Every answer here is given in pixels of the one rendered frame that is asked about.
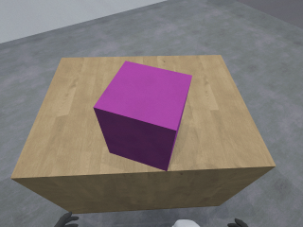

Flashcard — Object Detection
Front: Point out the robot left hand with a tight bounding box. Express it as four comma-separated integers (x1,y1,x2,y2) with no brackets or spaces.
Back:
54,212,79,227

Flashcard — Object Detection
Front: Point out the carton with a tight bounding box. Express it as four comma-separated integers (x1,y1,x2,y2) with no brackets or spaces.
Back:
93,61,192,171

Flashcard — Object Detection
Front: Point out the pedestal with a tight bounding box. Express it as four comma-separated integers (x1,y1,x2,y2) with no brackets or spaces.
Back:
10,55,276,215

